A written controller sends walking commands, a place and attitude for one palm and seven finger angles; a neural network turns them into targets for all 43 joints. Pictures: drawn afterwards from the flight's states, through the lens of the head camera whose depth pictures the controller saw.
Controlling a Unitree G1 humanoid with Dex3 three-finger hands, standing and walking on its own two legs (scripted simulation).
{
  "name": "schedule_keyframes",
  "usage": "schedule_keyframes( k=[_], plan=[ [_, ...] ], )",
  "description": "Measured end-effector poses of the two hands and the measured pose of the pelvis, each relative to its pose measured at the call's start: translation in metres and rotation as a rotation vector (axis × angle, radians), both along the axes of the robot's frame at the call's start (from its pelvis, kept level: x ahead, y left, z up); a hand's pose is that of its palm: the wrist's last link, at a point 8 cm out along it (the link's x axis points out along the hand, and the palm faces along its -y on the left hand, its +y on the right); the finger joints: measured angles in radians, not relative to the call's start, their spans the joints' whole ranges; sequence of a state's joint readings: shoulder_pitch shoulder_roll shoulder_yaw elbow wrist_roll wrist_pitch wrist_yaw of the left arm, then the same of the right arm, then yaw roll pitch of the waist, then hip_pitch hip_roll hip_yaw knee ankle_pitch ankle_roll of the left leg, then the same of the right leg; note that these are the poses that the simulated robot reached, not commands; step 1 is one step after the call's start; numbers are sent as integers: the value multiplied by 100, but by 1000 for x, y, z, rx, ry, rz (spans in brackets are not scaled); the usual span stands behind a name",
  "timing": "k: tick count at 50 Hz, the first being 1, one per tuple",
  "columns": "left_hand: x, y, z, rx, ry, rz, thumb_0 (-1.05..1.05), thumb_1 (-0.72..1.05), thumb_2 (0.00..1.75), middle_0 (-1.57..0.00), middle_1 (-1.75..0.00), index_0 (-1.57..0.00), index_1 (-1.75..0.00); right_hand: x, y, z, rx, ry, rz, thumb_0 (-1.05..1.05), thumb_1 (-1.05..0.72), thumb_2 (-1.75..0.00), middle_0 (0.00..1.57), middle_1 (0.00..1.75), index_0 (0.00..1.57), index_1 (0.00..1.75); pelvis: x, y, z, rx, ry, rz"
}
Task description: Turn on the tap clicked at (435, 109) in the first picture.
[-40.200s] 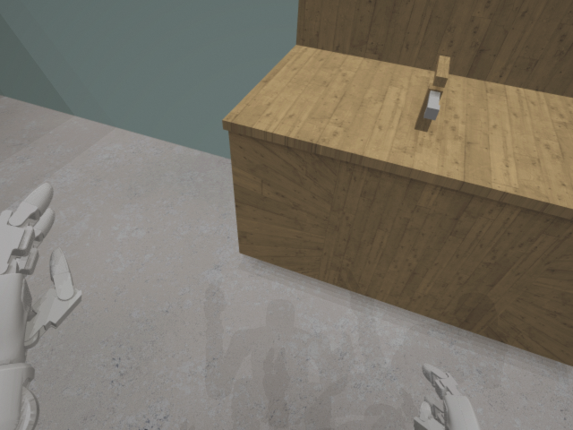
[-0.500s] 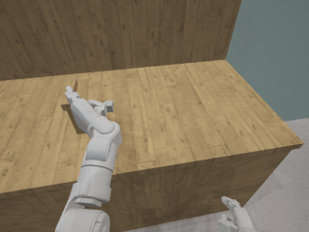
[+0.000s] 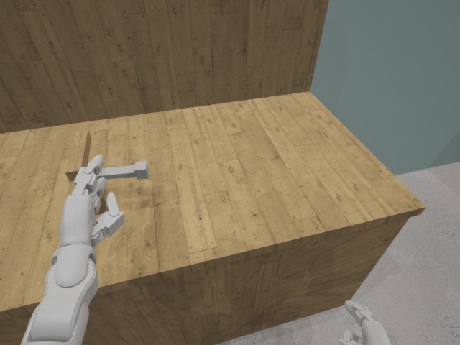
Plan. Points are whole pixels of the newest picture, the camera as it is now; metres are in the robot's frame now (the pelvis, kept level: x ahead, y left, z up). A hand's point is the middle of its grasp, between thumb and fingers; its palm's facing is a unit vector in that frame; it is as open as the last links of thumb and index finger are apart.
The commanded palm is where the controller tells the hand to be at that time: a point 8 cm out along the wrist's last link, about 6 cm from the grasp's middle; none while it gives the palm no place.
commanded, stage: draw the hand back beside the body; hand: left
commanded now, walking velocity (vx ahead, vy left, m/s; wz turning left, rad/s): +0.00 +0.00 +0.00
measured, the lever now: (141, 170) +0.45 +0.23 +0.06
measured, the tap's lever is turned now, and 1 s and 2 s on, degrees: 83 83 83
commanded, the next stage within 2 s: step back with the hand held close in 1.10 s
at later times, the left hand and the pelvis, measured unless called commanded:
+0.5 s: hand (70, 235) +0.22 +0.24 +0.16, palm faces +0.32 -0.91 -0.28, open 7.5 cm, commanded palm +0.18 +0.28 +0.16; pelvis -0.01 +0.02 +0.01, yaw +1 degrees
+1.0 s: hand (24, 260) +0.18 +0.28 +0.16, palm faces +0.43 -0.85 -0.30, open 7.4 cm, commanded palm +0.14 +0.31 +0.17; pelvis -0.01 +0.03 +0.00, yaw +2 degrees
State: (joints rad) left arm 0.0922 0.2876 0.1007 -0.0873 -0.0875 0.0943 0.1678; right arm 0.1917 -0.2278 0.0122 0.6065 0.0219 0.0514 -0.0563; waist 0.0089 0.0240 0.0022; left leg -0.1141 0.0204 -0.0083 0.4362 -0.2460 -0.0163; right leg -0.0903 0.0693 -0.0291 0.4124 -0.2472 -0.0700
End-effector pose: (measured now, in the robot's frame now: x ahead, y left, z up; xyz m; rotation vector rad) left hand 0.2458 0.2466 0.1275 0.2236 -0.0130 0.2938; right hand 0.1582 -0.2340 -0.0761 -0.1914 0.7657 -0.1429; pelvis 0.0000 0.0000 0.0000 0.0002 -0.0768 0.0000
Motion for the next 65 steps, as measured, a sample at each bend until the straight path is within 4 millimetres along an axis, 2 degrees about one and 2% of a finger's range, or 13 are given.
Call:
schedule_keyframes(
  k=[4, 8, 13, 18, 26, 35, 45, 56, 62, 65],
  plan=[
    [-24, 6, 24, 69, -95, -11, 2, 90, 90, -17, -20, -17, -19, 7, 6, -2, -23, -15, 76, 1, -91, -90, 20, 30, 20, 30, -7, 6, 2, -8, -20, 24],
    [-26, -3, 42, 75, -196, -64, 2, 90, 90, -17, -21, -17, -20, 18, 22, -1, -4, -41, 115, 1, -91, -90, 20, 30, 20, 30, -13, 10, 4, -5, -23, 34],
    [-23, -8, 32, 43, -188, -119, 1, 89, 90, -17, -22, -18, -22, 24, 42, 12, 43, -97, 108, 1, -91, -90, 20, 30, 20, 30, -14, 11, 5, -3, -20, 15],
    [-37, 6, 22, 61, -129, -101, 1, 89, 90, -18, -24, -19, -23, 23, 49, 18, 56, -124, 103, 1, -91, -90, 21, 30, 20, 30, -12, 14, 5, -8, -27, 4],
    [-69, 37, 41, 122, -177, 0, 1, 89, 90, -19, -26, -19, -26, 18, 49, 8, 21, -68, 138, 1, -91, -90, 21, 30, 20, 30, -11, 21, 5, -11, -33, 21],
    [-84, 47, 33, 120, -157, 24, 1, 89, 90, -20, -29, -20, -28, 19, 49, 12, 4, -82, 133, 1, -91, -90, 21, 30, 20, 30, -12, 26, 5, -14, -34, 23],
    [-110, 66, 48, 196, -172, 85, 1, 89, 90, -20, -30, -21, -30, 23, 52, 14, 5, -108, 139, 1, -91, -90, 20, 30, 20, 30, -10, 29, 4, -18, -34, 27],
    [-107, 63, 38, 151, -164, 90, 1, 89, 90, -20, -30, -21, -30, 22, 57, 14, 3, -111, 152, 1, -91, -90, 21, 30, 20, 30, -14, 28, 3, -16, -37, 32],
    [-107, 61, 46, 177, -184, 74, 1, 89, 90, -21, -30, -21, -30, 19, 55, 13, 8, -116, 145, 1, -91, -90, 21, 30, 20, 30, -13, 28, 3, -16, -40, 31],
    [-107, 66, 59, 220, -224, 77, 1, 89, 90, -21, -30, -21, -30, 18, 54, 12, 6, -105, 137, 1, -91, -90, 21, 30, 20, 30, -16, 27, 3, -22, -17, 29]
  ],
)
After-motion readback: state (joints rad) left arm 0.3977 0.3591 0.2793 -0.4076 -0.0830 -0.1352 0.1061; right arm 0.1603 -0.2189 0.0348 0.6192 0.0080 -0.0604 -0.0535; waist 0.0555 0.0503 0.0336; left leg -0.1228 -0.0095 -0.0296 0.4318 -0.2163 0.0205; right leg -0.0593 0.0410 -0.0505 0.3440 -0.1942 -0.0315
